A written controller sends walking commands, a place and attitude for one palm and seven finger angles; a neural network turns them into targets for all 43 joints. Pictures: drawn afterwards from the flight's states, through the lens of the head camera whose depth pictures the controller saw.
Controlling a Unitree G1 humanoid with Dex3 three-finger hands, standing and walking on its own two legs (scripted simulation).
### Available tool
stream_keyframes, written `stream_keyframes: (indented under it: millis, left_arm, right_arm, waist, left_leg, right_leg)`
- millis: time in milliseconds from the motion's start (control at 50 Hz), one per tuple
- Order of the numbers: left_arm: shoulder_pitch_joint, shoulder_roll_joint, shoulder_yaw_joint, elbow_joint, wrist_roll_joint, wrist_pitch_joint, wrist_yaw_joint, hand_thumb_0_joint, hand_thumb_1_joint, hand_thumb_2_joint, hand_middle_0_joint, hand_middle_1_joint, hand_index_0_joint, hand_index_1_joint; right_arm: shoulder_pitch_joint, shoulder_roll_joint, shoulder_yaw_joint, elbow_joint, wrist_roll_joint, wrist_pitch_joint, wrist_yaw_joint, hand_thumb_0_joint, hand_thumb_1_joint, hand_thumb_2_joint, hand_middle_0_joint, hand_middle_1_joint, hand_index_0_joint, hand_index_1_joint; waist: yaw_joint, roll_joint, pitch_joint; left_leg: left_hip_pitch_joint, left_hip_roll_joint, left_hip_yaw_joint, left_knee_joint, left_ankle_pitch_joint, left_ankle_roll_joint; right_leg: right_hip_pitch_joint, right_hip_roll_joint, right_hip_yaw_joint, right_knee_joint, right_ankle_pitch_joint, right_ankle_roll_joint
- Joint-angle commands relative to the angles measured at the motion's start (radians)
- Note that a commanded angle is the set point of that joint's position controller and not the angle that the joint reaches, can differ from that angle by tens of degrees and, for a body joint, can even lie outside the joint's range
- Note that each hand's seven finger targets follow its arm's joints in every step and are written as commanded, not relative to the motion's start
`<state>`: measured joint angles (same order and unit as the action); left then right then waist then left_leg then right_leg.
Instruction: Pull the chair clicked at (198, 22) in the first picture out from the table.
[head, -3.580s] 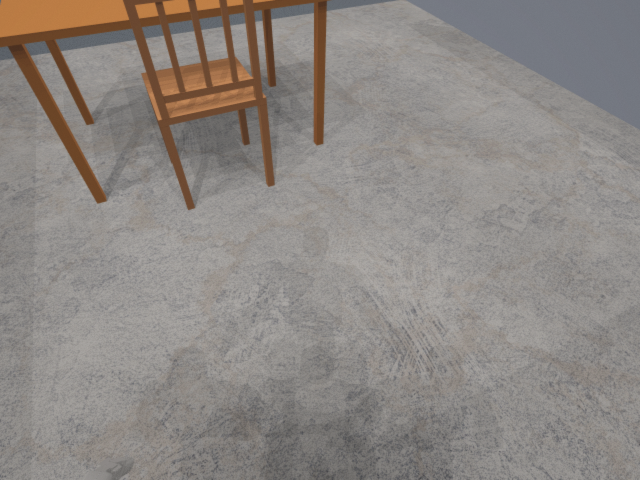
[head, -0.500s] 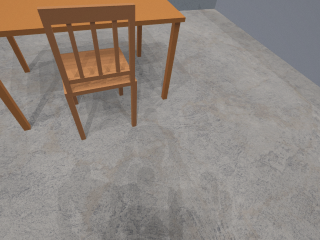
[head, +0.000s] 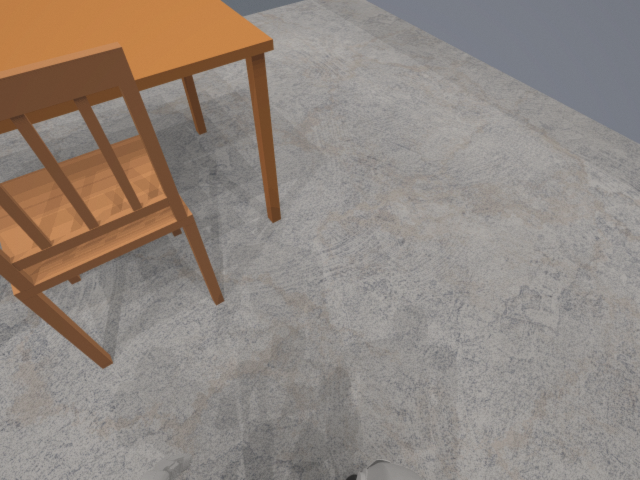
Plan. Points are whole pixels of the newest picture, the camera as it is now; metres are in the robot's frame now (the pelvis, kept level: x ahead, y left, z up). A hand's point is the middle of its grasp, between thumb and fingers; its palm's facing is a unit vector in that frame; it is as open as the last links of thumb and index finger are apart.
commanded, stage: turn to face it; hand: left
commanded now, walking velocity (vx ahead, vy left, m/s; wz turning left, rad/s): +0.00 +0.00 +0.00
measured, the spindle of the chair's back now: (60, 177) +0.63 +0.53 -0.06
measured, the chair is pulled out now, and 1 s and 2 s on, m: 0.00 0.00 0.00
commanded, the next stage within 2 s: take the last steps up to it in 1.12 s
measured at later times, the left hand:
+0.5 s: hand out of the picture +0.14 +0.25 -0.17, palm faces +0.23 -0.96 -0.18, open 7.3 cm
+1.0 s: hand (155, 464) +0.16 +0.23 -0.11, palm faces +0.43 -0.85 -0.30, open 7.3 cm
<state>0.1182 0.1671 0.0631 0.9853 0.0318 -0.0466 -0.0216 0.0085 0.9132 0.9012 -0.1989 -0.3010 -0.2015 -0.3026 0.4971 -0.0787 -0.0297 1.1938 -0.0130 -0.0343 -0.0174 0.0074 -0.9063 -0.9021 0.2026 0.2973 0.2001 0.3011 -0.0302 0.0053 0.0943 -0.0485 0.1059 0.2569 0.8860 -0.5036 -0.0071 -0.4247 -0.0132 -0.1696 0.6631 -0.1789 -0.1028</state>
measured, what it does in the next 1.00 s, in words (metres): walks ahead, turning left: left foot, then right foot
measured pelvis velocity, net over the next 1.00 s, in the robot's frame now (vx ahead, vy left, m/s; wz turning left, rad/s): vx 0.15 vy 0.00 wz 0.47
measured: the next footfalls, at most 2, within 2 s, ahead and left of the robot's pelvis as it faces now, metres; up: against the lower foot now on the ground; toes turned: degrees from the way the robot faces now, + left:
left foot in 0.38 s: +0.21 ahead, +0.15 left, +0.00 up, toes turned +16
right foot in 0.90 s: +0.23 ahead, -0.09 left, +0.00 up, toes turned +22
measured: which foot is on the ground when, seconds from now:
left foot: up 0.00-0.36, down 0.38-0.90, up 0.92-1.00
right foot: down 0.00-0.40, up 0.42-0.88, down 0.90-1.00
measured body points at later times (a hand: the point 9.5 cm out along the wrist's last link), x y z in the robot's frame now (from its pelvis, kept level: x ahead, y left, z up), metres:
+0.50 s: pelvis +0.13 +0.06 +0.01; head +0.16 +0.09 +0.46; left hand +0.13 +0.30 -0.15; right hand +0.24 -0.17 -0.12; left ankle +0.17 +0.14 -0.71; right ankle +0.09 -0.09 -0.65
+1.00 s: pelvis +0.15 +0.00 +0.03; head +0.19 -0.02 +0.47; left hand +0.13 +0.27 -0.09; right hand +0.32 -0.22 -0.13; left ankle +0.12 +0.12 -0.65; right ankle +0.19 -0.10 -0.71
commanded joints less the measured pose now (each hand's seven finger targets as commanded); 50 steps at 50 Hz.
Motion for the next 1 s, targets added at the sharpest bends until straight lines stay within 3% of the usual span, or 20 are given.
stream_keyframes:
  millis: [0,40,100,160,280,340,360,380,400,440,500,720,800,840,860,880,900,920,940,980]
  left_arm:
    - [0.263,0.201,0.045,0.025,-0.028,0.001,0.042,0.0,0.9,0.9,-0.2,-0.3,-0.2,-0.3]
    - [0.158,0.118,0.009,0.012,-0.022,-0.013,0.047,0.0,0.9,0.9,-0.2,-0.3,-0.2,-0.3]
    - [0.087,0.1,-0.005,0.01,-0.009,-0.023,0.049,0.0,0.9,0.9,-0.2,-0.3,-0.2,-0.3]
    - [0.096,0.093,-0.007,0.011,-0.014,-0.014,0.044,0.0,0.9,0.9,-0.2,-0.3,-0.2,-0.3]
    - [0.141,0.153,0.018,0.01,-0.009,0.02,0.048,0.0,0.9,0.9,-0.2,-0.3,-0.2,-0.3]
    - [0.142,0.167,0.027,-0.008,-0.018,0.037,0.05,0.0,0.9,0.9,-0.2,-0.3,-0.2,-0.3]
    - [0.162,0.133,0.026,-0.03,-0.028,0.043,0.046,0.0,0.9,0.9,-0.2,-0.3,-0.2,-0.3]
    - [0.141,0.096,0.013,-0.072,-0.034,0.045,0.046,0.0,0.9,0.9,-0.2,-0.3,-0.2,-0.3]
    - [0.092,0.12,0.009,-0.099,-0.023,0.055,0.052,0.0,0.9,0.9,-0.2,-0.3,-0.2,-0.3]
    - [0.048,0.115,0.026,-0.091,-0.016,0.059,0.049,0.0,0.9,0.9,-0.2,-0.3,-0.2,-0.3]
    - [0.074,0.12,0.03,-0.076,-0.016,0.063,0.038,0.0,0.9,0.9,-0.2,-0.3,-0.2,-0.3]
    - [0.007,0.132,0.028,-0.153,-0.02,0.076,0.046,0.0,0.9,0.9,-0.2,-0.3,-0.2,-0.3]
    - [0.066,0.144,0.025,-0.158,-0.026,0.071,0.05,0.0,0.9,0.9,-0.2,-0.3,-0.2,-0.3]
    - [0.143,0.159,0.03,-0.142,-0.028,0.063,0.055,0.0,0.9,0.9,-0.2,-0.3,-0.2,-0.3]
    - [0.166,0.214,0.039,-0.145,-0.017,0.055,0.06,0.0,0.9,0.9,-0.2,-0.3,-0.2,-0.3]
    - [0.152,0.311,0.055,-0.161,0.0,0.049,0.064,0.0,0.9,0.9,-0.2,-0.3,-0.2,-0.3]
    - [0.104,0.319,0.047,-0.186,-0.008,0.056,0.064,0.0,0.9,0.9,-0.2,-0.3,-0.2,-0.3]
    - [0.035,0.264,0.042,-0.2,-0.01,0.052,0.068,0.0,0.9,0.9,-0.2,-0.3,-0.2,-0.3]
    - [-0.015,0.239,0.035,-0.206,-0.012,0.052,0.066,0.0,0.9,0.9,-0.2,-0.3,-0.2,-0.3]
    - [-0.026,0.193,0.017,-0.206,-0.014,0.042,0.057,0.0,0.9,0.9,-0.2,-0.3,-0.2,-0.3]
  right_arm:
    - [-0.129,-0.124,-0.029,-0.16,0.008,-0.034,-0.002,0.0,-0.9,-0.9,0.2,0.3,0.2,0.3]
    - [-0.103,-0.094,-0.02,-0.129,-0.006,-0.002,-0.002,0.0,-0.9,-0.9,0.2,0.3,0.2,0.3]
    - [0.004,-0.063,-0.014,-0.096,-0.004,0.032,-0.001,0.0,-0.9,-0.9,0.2,0.3,0.2,0.3]
    - [-0.062,-0.061,-0.007,-0.118,-0.001,0.039,0.004,0.0,-0.9,-0.9,0.2,0.3,0.2,0.3]
    - [-0.266,-0.123,-0.016,-0.212,-0.004,0.037,0.022,0.0,-0.9,-0.9,0.2,0.3,0.2,0.3]
    - [-0.187,-0.188,-0.035,-0.21,-0.013,0.037,0.025,0.0,-0.9,-0.9,0.2,0.3,0.2,0.3]
    - [-0.13,-0.271,-0.054,-0.216,-0.021,0.029,0.022,0.0,-0.9,-0.9,0.2,0.3,0.2,0.3]
    - [-0.082,-0.348,-0.067,-0.219,-0.018,0.03,0.015,0.0,-0.9,-0.9,0.2,0.3,0.2,0.3]
    - [-0.08,-0.359,-0.066,-0.214,-0.011,0.038,0.013,0.0,-0.9,-0.9,0.2,0.3,0.2,0.3]
    - [-0.18,-0.312,-0.063,-0.244,-0.014,0.034,-0.001,0.0,-0.9,-0.9,0.2,0.3,0.2,0.3]
    - [-0.26,-0.286,-0.056,-0.276,-0.008,0.027,-0.004,0.0,-0.9,-0.9,0.2,0.3,0.2,0.3]
    - [-0.253,-0.329,-0.088,-0.305,-0.013,0.053,0.01,0.0,-0.9,-0.9,0.2,0.3,0.2,0.3]
    - [-0.294,-0.339,-0.093,-0.327,-0.013,0.064,0.014,0.0,-0.9,-0.9,0.2,0.3,0.2,0.3]
    - [-0.333,-0.321,-0.092,-0.344,-0.005,0.068,0.018,0.0,-0.9,-0.9,0.2,0.3,0.2,0.3]
    - [-0.326,-0.277,-0.087,-0.35,0.003,0.07,0.024,0.0,-0.9,-0.9,0.2,0.3,0.2,0.3]
    - [-0.322,-0.212,-0.077,-0.376,0.007,0.07,0.024,0.0,-0.9,-0.9,0.2,0.3,0.2,0.3]
    - [-0.341,-0.275,-0.09,-0.38,-0.005,0.073,0.023,0.0,-0.9,-0.9,0.2,0.3,0.2,0.3]
    - [-0.332,-0.279,-0.093,-0.365,-0.009,0.085,0.03,0.0,-0.9,-0.9,0.2,0.3,0.2,0.3]
    - [-0.314,-0.261,-0.092,-0.341,-0.013,0.096,0.034,0.0,-0.9,-0.9,0.2,0.3,0.2,0.3]
    - [-0.268,-0.249,-0.083,-0.313,-0.014,0.092,0.04,0.0,-0.9,-0.9,0.2,0.3,0.2,0.3]
  waist:
    - [0.108,-0.039,-0.13]
    - [0.028,-0.016,-0.049]
    - [-0.054,-0.061,-0.072]
    - [-0.028,-0.103,-0.076]
    - [0.044,-0.146,-0.041]
    - [-0.002,-0.017,-0.093]
    - [-0.021,0.211,-0.148]
    - [-0.036,0.377,-0.173]
    - [-0.035,0.235,-0.167]
    - [-0.015,0.18,-0.135]
    - [0.017,0.089,-0.165]
    - [-0.018,0.144,-0.171]
    - [0.01,0.157,-0.188]
    - [0.052,0.111,-0.206]
    - [0.064,-0.041,-0.21]
    - [0.067,-0.329,-0.158]
    - [0.062,-0.236,-0.122]
    - [0.026,-0.17,-0.076]
    - [-0.001,-0.193,-0.039]
    - [-0.02,-0.163,-0.028]
  left_leg:
    - [-0.54,0.026,-0.22,0.552,0.082,0.002]
    - [-0.437,0.06,-0.247,0.441,0.139,-0.004]
    - [-0.345,0.041,-0.235,0.267,0.178,-0.024]
    - [-0.33,0.024,-0.199,0.088,0.241,-0.036]
    - [-0.368,-0.001,-0.151,-0.138,0.211,-0.038]
    - [-0.168,-0.016,-0.157,-0.339,0.424,-0.015]
    - [-0.053,0.138,-0.397,-0.433,0.708,0.069]
    - [-0.008,0.334,-0.656,-0.523,1.007,0.22]
    - [-0.066,0.345,-0.643,-0.532,0.843,0.253]
    - [-0.1,0.252,-0.614,-0.566,0.621,0.212]
    - [-0.104,0.161,-0.482,-0.559,0.629,0.168]
    - [-0.086,0.112,-0.59,-0.555,0.527,0.195]
    - [-0.156,0.078,-0.625,-0.518,0.552,0.177]
    - [-0.265,0.027,-0.594,-0.459,0.449,0.121]
    - [-0.395,-0.052,-0.519,-0.338,0.296,0.058]
    - [-0.592,-0.201,-0.322,-0.091,0.017,-0.029]
    - [-0.537,-0.163,-0.342,0.11,-0.059,-0.021]
    - [-0.512,-0.136,-0.365,0.22,0.011,-0.012]
    - [-0.508,-0.124,-0.35,0.284,0.059,-0.016]
    - [-0.517,-0.11,-0.307,0.325,0.148,-0.034]
  right_leg:
    - [0.415,-0.373,0.531,-0.362,0.267,-0.19]
    - [0.151,-0.318,0.361,-0.405,0.251,-0.115]
    - [0.061,-0.251,0.139,-0.403,0.343,-0.049]
    - [0.086,-0.226,0.073,-0.396,0.324,-0.033]
    - [0.245,-0.296,0.055,-0.291,0.331,-0.012]
    - [0.206,-0.268,-0.014,-0.05,0.257,0.061]
    - [0.074,-0.168,-0.055,0.152,0.025,0.129]
    - [-0.066,-0.06,-0.015,0.403,-0.508,0.178]
    - [-0.052,-0.079,0.102,0.481,-0.52,0.16]
    - [-0.142,-0.101,0.143,0.539,-0.383,0.164]
    - [-0.105,-0.095,0.154,0.506,-0.239,0.179]
    - [-0.043,-0.043,0.167,0.206,-0.275,0.188]
    - [0.105,-0.001,0.161,0.021,-0.237,0.167]
    - [0.29,-0.008,0.152,-0.217,-0.077,0.156]
    - [0.41,-0.132,0.264,-0.365,-0.099,0.117]
    - [0.43,-0.411,0.569,-0.452,-0.101,0.005]
    - [0.245,-0.492,0.55,-0.447,-0.022,-0.059]
    - [0.153,-0.422,0.451,-0.45,-0.071,-0.059]
    - [0.113,-0.352,0.393,-0.442,-0.08,-0.03]
    - [0.172,-0.268,0.244,-0.378,0.095,-0.005]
